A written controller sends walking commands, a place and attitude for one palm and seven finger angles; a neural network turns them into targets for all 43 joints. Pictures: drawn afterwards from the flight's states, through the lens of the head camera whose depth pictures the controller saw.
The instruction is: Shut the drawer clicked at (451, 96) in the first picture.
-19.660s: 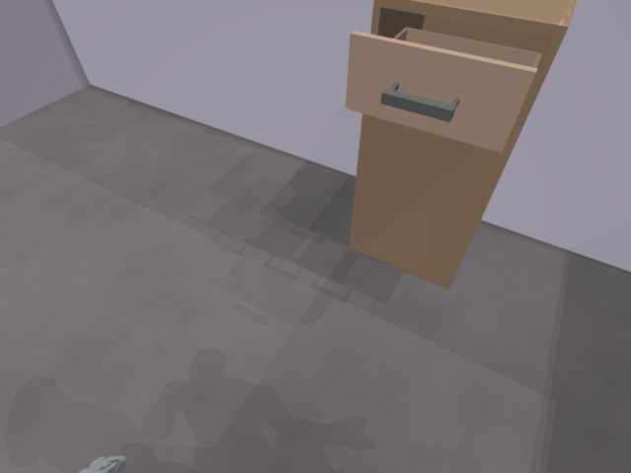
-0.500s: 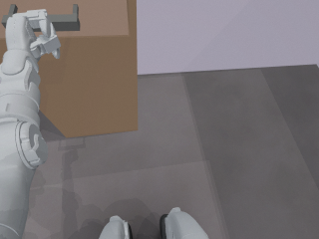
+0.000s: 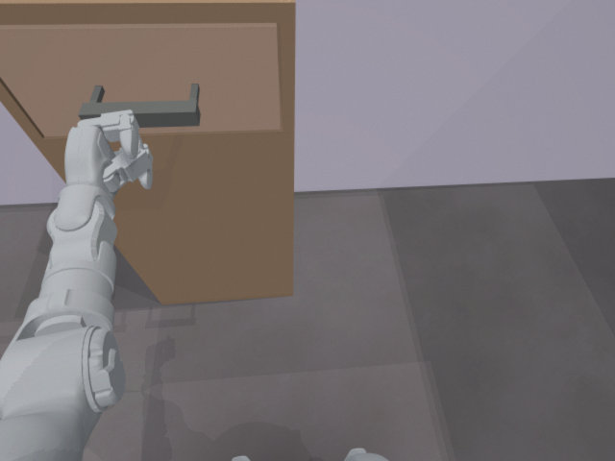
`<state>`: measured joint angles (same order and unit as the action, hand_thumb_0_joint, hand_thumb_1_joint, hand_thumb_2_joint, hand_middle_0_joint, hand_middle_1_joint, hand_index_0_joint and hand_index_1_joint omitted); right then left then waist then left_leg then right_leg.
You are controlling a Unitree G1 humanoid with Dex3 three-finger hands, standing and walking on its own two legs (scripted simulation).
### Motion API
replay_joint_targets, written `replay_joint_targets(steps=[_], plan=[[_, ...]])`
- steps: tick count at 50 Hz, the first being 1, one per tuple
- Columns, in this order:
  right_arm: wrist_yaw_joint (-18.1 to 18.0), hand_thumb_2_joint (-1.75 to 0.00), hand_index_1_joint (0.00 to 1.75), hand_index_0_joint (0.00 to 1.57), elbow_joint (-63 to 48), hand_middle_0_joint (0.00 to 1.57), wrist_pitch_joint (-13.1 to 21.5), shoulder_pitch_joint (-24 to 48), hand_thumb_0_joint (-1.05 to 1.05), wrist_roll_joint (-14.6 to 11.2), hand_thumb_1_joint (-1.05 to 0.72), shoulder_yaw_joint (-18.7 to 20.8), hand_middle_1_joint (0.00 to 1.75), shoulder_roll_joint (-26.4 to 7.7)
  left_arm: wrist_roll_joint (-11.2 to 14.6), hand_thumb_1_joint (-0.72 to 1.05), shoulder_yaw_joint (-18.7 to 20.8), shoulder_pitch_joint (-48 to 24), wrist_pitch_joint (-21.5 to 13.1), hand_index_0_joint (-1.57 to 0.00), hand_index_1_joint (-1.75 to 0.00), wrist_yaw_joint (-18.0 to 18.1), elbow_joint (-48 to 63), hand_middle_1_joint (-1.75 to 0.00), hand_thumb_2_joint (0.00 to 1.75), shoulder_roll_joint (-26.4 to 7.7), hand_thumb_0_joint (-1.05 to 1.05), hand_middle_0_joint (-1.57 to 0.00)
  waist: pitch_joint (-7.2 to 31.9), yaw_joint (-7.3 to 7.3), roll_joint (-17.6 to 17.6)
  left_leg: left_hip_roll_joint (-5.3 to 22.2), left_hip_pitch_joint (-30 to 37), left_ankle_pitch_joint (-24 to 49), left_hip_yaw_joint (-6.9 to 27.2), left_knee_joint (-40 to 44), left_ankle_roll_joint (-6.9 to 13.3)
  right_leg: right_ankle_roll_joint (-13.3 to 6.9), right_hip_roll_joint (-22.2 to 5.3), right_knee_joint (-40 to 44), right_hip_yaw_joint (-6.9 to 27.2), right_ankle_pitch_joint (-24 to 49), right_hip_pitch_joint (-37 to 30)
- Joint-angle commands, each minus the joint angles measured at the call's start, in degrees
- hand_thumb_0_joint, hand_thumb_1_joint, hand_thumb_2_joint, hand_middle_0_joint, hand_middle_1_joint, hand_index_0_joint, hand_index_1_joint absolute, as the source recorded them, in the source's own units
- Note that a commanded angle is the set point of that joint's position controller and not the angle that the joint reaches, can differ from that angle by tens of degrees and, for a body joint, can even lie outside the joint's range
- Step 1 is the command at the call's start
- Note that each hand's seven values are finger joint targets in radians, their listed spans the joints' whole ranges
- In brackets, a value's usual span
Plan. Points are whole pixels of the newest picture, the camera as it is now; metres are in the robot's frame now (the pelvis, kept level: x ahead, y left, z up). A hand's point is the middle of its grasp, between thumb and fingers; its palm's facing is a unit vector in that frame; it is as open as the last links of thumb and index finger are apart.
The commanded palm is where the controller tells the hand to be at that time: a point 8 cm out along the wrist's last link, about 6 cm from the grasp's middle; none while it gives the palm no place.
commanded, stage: draw the hand back to the body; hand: left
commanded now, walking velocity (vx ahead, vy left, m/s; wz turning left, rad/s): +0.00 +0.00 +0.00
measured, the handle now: (144, 103) +0.59 +0.21 +0.10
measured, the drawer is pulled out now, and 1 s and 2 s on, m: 0.00 0.00 0.00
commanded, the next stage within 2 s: step back with the hand held close in 1.28 s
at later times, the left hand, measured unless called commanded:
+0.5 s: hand (75, 247) +0.33 +0.21 +0.15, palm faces +0.13 -0.98 -0.17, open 3.2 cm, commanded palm +0.28 +0.26 +0.16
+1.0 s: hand out of the picture +0.19 +0.23 +0.19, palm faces +0.39 -0.85 -0.36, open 3.2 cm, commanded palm +0.13 +0.27 +0.20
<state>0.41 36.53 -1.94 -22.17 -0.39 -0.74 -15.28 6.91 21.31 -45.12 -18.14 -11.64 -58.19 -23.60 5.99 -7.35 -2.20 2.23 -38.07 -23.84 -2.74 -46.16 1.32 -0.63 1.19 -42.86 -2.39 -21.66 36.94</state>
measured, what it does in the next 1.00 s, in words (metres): stands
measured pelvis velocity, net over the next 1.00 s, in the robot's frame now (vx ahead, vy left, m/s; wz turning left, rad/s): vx -0.01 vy -0.01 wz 0.03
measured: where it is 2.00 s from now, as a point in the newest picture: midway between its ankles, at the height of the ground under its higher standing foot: outside the picture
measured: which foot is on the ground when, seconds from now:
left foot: down 0.00-1.00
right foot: down 0.00-1.00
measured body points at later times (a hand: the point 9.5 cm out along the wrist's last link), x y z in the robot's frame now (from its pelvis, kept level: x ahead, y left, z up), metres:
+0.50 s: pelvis +0.00 +0.00 +0.03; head +0.00 -0.02 +0.48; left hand +0.31 +0.26 +0.16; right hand +0.17 -0.24 -0.07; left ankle -0.02 +0.10 -0.71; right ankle -0.02 -0.12 -0.71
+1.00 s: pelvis -0.01 -0.01 +0.04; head -0.03 -0.04 +0.49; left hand +0.17 +0.27 +0.21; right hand +0.18 -0.22 -0.05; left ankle -0.02 +0.10 -0.71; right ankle -0.02 -0.12 -0.71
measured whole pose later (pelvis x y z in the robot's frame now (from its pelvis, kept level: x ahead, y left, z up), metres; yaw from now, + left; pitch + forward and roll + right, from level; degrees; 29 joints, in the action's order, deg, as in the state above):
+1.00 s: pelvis -0.01 -0.01 +0.04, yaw +2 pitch -5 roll +0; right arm -3.4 36.5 2.6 -10.4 0.1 -1.9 -13.1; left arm 3.5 13.4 22.2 -5.0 4.9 18.1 -17.5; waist -1.5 2.8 -5.0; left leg 0.2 -3.5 -13.5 -2.1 -22.1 0.8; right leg -0.8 0.2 -20.9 -3.0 -13.0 2.8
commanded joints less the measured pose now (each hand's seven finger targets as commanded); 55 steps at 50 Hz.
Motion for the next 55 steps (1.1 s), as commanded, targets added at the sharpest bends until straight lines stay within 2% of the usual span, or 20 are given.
replay_joint_targets(steps=[1,2,3,5,7,8,12,17,20,21,22,24,26,27,34,37,39,43,48,55], plan=[[-0.3,-0.9,0.3,0.2,-6.4,0.2,1.1,-5.4,0.0,-1.1,-0.9,3.3,0.3,-8.4,3.2,0.9,0.0,-11.2,-1.6,-1.4,-1.6,-1.0,20.6,-1.6,0.9,-10.4,0.0,-1.4,25.7,2.7,-1.8,-0.6,20.4,38.0,2.9,4.3,0.6,-0.4,1.3,3.5,0.7,33.6,-16.0],[-0.4,-0.9,0.3,0.2,-7.0,0.2,1.1,-4.5,0.0,-1.3,-0.9,3.2,0.3,-8.4,3.9,0.9,-1.0,-9.5,-0.6,-1.4,-1.6,-1.2,22.0,-1.6,0.9,-9.1,0.0,-1.4,23.8,2.53,-0.6,-0.8,19.8,37.4,2.5,4.8,0.9,-0.4,1.3,4.0,0.7,34.4,-16.9],[-0.6,-0.9,0.3,0.2,-7.5,0.2,1.1,-3.7,0.0,-1.7,-0.9,3.2,0.3,-8.5,4.5,0.9,0.4,-7.8,0.4,-1.4,-1.6,-1.2,23.9,-1.6,0.9,-10.3,0.0,-1.4,22.8,3.26,0.3,-0.9,18.9,35.9,2.1,5.7,1.0,-0.3,1.1,4.6,0.8,34.8,-18.5],[-1.0,-0.9,0.3,0.2,-8.6,0.2,1.3,-1.6,0.0,-2.0,-0.9,3.0,0.3,-8.3,5.0,0.9,0.4,-6.1,1.8,-1.4,-1.6,-0.9,29.9,-1.6,0.9,-10.7,0.0,-1.4,21.4,3.71,-1.3,-1.3,19.3,33.2,1.7,7.1,1.0,-0.4,0.8,5.6,0.9,34.0,-20.1],[-1.5,-0.9,0.3,0.2,-9.3,0.2,1.8,-0.1,0.0,-2.1,-0.9,2.9,0.3,-8.2,5.5,0.9,1.1,-3.7,2.4,-1.4,-1.6,-0.5,34.2,-1.6,0.9,-11.4,0.0,-1.4,20.1,4.07,-0.6,-1.4,19.8,31.4,1.6,8.0,1.1,-0.4,0.8,6.4,1.0,33.6,-21.6],[-1.7,-0.9,0.3,0.2,-9.4,0.2,2.2,1.0,0.0,-2.2,-0.9,2.6,0.3,-7.8,5.5,0.9,0.6,-3.5,2.5,-1.4,-1.6,-0.5,36.8,-1.6,0.9,-11.0,0.0,-1.4,20.1,4.08,-2.2,-1.5,20.8,30.7,1.6,8.7,1.1,-0.5,0.6,6.8,1.1,32.9,-21.9],[-2.7,-0.9,0.3,0.2,-9.7,0.2,3.9,4.0,0.0,-2.5,-0.9,2.1,0.3,-7.5,6.8,0.9,-2.4,0.4,4.0,-1.4,-1.6,-1.8,40.6,-1.6,0.9,-7.4,0.0,-1.4,16.3,3.75,-1.0,-1.5,22.8,27.0,2.0,10.3,1.1,-0.7,0.6,8.6,0.7,29.6,-21.5],[-3.4,-0.9,0.3,0.2,-10.6,0.2,6.2,8.0,0.0,-3.0,-0.9,1.2,0.3,-7.3,8.5,0.9,-3.3,8.2,7.5,-1.4,-1.6,-3.6,45.6,-1.6,0.9,-5.8,0.0,-1.4,13.3,5.33,-2.5,-1.9,24.8,25.2,2.8,12.6,0.7,-1.0,0.1,10.2,0.2,27.3,-22.7],[-3.9,-0.9,0.3,0.2,-11.3,0.2,7.5,10.4,0.0,-3.2,-0.9,1.0,0.3,-7.1,9.5,0.9,-2.6,12.6,9.9,-1.4,-1.6,-3.9,48.4,-1.6,0.9,-5.4,0.0,-1.4,11.4,6.3,1.0,-1.9,24.6,22.2,3.2,14.2,0.6,-0.9,-0.1,11.4,-0.2,24.6,-23.4],[-4.0,-0.9,0.3,0.2,-11.1,0.2,7.5,13.7,0.0,-2.6,-0.9,1.2,0.3,-6.3,2.3,0.9,-5.8,13.6,8.3,-1.4,-1.6,3.3,57.6,-1.6,0.9,-8.3,0.0,-1.4,8.2,8.13,-1.1,-2.4,26.8,21.5,2.3,16.5,0.7,-1.2,-1.5,15.2,1.8,21.3,-23.3],[-4.1,-0.9,0.3,0.2,-10.6,0.2,7.8,14.0,0.0,-2.2,-0.9,1.1,0.3,-6.1,1.8,0.9,-6.0,18.1,8.8,-1.4,-1.6,7.1,58.0,-1.6,0.9,-5.8,0.0,-1.4,6.2,7.71,1.1,-2.0,27.0,19.9,2.6,18.0,0.6,-1.1,-1.3,16.5,1.3,19.4,-23.2],[-4.3,-0.9,0.3,0.2,-10.2,0.2,7.5,15.1,0.0,-2.1,-0.9,0.8,0.3,-5.7,-0.2,0.9,-7.7,24.4,9.7,-1.4,-1.6,11.4,60.9,-1.6,0.9,-3.6,0.0,-1.4,5.7,7.97,1.9,-1.6,28.5,21.0,2.8,19.9,0.6,-1.0,-1.5,17.5,1.2,20.4,-26.6],[-4.4,-0.9,0.3,0.2,-9.8,0.2,7.1,15.8,0.0,-1.8,-0.9,0.7,0.3,-5.5,-1.4,0.9,-6.8,27.4,10.2,-1.4,-1.6,13.9,64.9,-1.6,0.9,-4.4,0.0,-1.4,6.4,8.18,0.7,-1.5,30.8,22.7,2.4,21.4,0.5,-0.9,-1.7,18.6,1.3,21.8,-29.1],[-4.5,-0.9,0.3,0.2,-9.2,0.2,6.9,16.3,0.0,-1.6,-0.9,0.6,0.3,-5.5,-1.8,0.9,-6.4,28.8,10.5,-1.4,-1.6,14.6,64.9,-1.6,0.9,-5.1,0.0,-1.4,4.6,8.38,2.0,-1.6,30.8,21.9,2.3,22.1,0.7,-0.8,-1.4,19.8,1.5,20.9,-29.1],[-4.8,-0.9,0.3,0.2,-9.0,0.2,7.2,19.0,0.0,-0.6,-0.9,0.1,0.3,-4.2,-3.2,0.9,-6.9,35.7,10.0,-1.4,-1.6,17.2,74.6,-1.6,0.9,-3.4,0.0,-1.4,1.3,8.89,-1.8,-1.8,35.2,21.5,2.4,26.2,0.5,-0.9,-1.3,23.5,1.3,18.6,-31.8],[-4.8,-0.9,0.3,0.2,-8.9,0.2,7.3,19.4,0.0,-0.1,-0.9,0.3,0.3,-4.4,-3.3,0.9,-6.0,41.7,10.0,-1.4,-1.6,17.5,77.2,-1.6,0.9,-3.6,0.0,-1.4,0.7,9.45,1.0,-1.8,35.7,22.7,2.5,26.6,0.5,-0.8,-1.0,24.4,1.2,19.4,-33.1],[-4.5,-0.9,0.3,0.2,-9.3,0.2,7.3,19.6,0.0,0.1,-0.9,0.4,0.3,-4.0,-3.3,0.9,-5.3,45.4,9.8,-1.4,-1.6,17.5,80.5,-1.6,0.9,-3.3,0.0,-1.4,1.0,9.84,-0.9,-1.9,36.0,23.8,2.6,26.9,0.4,-0.8,-1.2,24.2,1.3,20.3,-34.4],[-4.3,-0.9,0.3,0.2,-9.6,0.2,7.3,20.0,0.0,0.4,-0.9,0.6,0.3,-3.8,-3.3,0.9,-3.6,53.7,9.9,-1.4,-1.6,17.4,84.2,-1.6,0.9,-3.4,0.0,-1.4,-1.2,10.27,1.2,-1.7,35.4,24.2,2.5,26.8,0.4,-0.6,-1.2,24.8,1.2,20.6,-34.2],[-4.2,-0.9,0.3,0.2,-9.9,0.2,7.9,20.1,0.0,0.6,-0.9,1.0,0.3,-3.4,-3.3,0.9,-1.2,61.1,9.1,-1.4,-1.6,17.7,91.0,-1.6,0.9,-4.3,0.0,-1.4,-2.1,10.64,-1.2,-1.6,35.2,22.8,2.3,26.3,0.3,-0.6,-1.5,25.5,1.6,18.8,-33.5],[-4.8,-0.9,0.3,0.2,-10.5,0.2,9.8,19.4,0.0,0.5,-0.9,1.4,0.3,-3.1,-3.4,0.9,1.6,72.2,8.3,-1.4,-1.6,18.5,96.4,-1.6,0.9,-4.9,0.0,-1.4,-4.3,11.34,-0.3,-1.4,34.5,21.3,2.3,25.7,0.4,-0.5,-1.2,26.3,1.8,16.9,-31.9]])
